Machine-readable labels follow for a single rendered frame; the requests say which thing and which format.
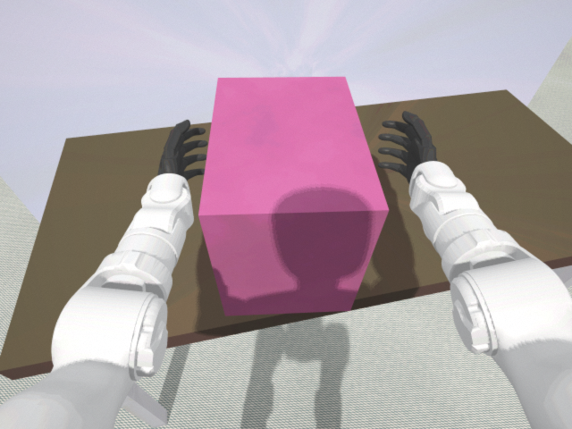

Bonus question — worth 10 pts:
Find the left robot upper arm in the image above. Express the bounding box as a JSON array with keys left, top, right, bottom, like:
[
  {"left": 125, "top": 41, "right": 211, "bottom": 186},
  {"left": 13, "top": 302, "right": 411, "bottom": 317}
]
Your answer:
[{"left": 0, "top": 286, "right": 168, "bottom": 429}]

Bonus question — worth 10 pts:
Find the carton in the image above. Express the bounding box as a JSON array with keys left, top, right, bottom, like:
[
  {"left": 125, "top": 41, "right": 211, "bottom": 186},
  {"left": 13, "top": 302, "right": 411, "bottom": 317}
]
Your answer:
[{"left": 198, "top": 77, "right": 389, "bottom": 316}]

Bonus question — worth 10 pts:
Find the robot right forearm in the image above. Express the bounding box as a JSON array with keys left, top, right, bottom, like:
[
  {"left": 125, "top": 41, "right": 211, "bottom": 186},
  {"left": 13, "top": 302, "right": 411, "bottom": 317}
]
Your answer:
[{"left": 409, "top": 161, "right": 572, "bottom": 311}]

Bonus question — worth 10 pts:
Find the left robot hand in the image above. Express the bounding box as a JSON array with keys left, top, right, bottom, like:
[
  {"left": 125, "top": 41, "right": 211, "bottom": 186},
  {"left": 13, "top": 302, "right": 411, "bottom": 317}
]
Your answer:
[{"left": 157, "top": 120, "right": 207, "bottom": 180}]

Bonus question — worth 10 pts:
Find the right robot hand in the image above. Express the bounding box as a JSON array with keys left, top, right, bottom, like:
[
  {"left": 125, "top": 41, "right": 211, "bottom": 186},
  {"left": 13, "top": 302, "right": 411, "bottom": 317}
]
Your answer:
[{"left": 378, "top": 111, "right": 438, "bottom": 184}]

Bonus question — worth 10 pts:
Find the right robot upper arm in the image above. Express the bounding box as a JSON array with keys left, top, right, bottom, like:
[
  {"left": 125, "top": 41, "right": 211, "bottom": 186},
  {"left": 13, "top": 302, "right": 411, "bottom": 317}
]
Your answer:
[{"left": 450, "top": 257, "right": 572, "bottom": 429}]

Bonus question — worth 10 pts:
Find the robot left forearm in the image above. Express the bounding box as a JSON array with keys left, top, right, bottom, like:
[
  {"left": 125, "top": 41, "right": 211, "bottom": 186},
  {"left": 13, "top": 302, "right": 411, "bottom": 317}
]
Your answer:
[{"left": 51, "top": 173, "right": 194, "bottom": 364}]

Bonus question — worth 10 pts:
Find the table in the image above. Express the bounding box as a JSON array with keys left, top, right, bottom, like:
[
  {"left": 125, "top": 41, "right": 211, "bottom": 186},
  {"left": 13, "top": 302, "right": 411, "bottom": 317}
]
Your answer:
[{"left": 0, "top": 89, "right": 572, "bottom": 428}]

